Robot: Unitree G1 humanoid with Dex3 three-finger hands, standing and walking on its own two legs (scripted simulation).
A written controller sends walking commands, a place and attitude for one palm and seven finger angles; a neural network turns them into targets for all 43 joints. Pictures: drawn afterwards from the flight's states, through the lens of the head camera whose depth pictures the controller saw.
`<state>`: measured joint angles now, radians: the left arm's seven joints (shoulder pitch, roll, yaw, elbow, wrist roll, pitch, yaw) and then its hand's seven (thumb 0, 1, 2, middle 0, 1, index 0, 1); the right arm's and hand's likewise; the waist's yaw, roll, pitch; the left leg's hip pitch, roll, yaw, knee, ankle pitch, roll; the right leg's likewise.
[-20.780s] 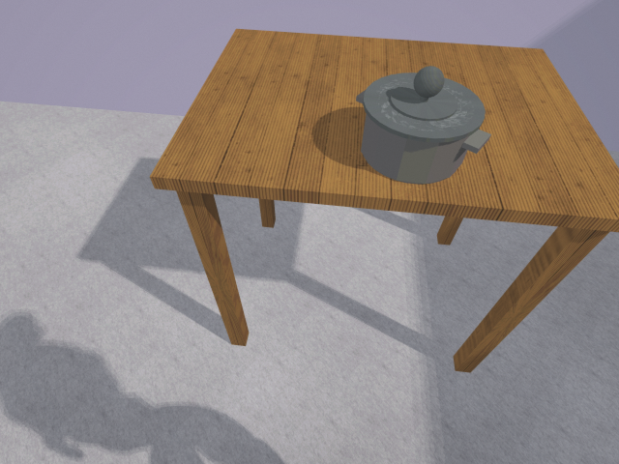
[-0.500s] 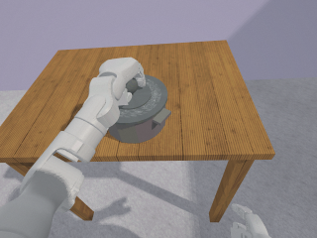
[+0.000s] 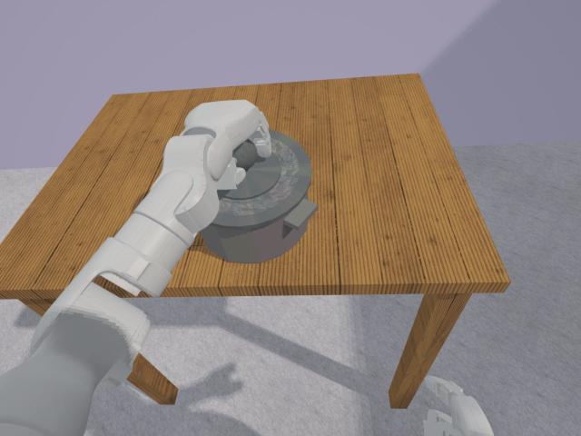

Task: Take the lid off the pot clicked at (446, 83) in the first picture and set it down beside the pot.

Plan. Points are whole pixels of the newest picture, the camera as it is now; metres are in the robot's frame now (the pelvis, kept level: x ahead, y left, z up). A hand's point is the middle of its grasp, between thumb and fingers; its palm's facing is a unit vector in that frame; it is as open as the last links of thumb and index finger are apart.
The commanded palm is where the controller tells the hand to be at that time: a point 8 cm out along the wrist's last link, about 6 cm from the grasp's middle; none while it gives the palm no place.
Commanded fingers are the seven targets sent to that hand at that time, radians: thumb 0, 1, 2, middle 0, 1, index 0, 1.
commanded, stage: lift the lid straight up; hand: left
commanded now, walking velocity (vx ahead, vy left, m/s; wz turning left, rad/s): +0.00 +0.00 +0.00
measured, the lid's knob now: (240, 153) +0.46 +0.08 +0.17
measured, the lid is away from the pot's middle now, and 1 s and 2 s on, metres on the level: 0.00 0.02 0.02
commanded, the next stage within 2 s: move the lid sideways beside the pot in 1.66 s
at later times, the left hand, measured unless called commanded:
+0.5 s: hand (235, 135) +0.42 +0.07 +0.23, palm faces -0.10 -0.05 -0.99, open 7.5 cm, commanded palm +0.40 +0.09 +0.30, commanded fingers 0.00 0.35 1.37 -1.06 -0.52 -1.08 -0.53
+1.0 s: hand (235, 104) +0.43 +0.06 +0.27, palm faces -0.05 -0.03 -1.00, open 7.5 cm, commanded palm +0.40 +0.08 +0.34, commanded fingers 0.00 0.35 1.37 -1.06 -0.52 -1.08 -0.53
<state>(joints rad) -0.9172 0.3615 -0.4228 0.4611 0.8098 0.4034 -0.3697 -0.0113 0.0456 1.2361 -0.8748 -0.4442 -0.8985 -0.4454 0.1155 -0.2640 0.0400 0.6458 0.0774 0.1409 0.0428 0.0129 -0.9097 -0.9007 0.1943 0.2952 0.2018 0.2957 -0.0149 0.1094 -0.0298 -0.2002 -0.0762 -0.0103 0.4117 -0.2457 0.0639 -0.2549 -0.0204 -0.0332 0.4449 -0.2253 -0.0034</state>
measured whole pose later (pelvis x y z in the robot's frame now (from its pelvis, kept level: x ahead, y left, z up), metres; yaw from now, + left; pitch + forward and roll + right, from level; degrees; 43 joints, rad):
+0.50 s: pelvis -0.01 +0.00 +0.00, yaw +0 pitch +1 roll +1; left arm -1.01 0.38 -0.40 0.47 0.80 0.37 -0.39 0.00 0.01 1.23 -0.91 -0.45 -0.94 -0.47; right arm 0.09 -0.27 0.06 0.65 0.08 0.13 0.04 0.01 -0.91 -0.90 0.19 0.30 0.20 0.30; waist -0.01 0.10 -0.03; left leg -0.20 -0.08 0.00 0.40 -0.23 0.06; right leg -0.26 -0.02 -0.03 0.45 -0.21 -0.01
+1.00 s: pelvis -0.02 -0.01 +0.00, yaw -1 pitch +1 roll +1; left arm -1.12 0.42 -0.37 0.51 0.81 0.37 -0.44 0.00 0.00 1.23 -0.91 -0.45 -0.94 -0.47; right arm 0.11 -0.28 0.06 0.66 0.09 0.10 0.01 0.01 -0.91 -0.90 0.19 0.30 0.20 0.30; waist -0.01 0.11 -0.03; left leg -0.20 -0.07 0.00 0.40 -0.21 0.05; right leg -0.27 -0.01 -0.02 0.46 -0.21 -0.02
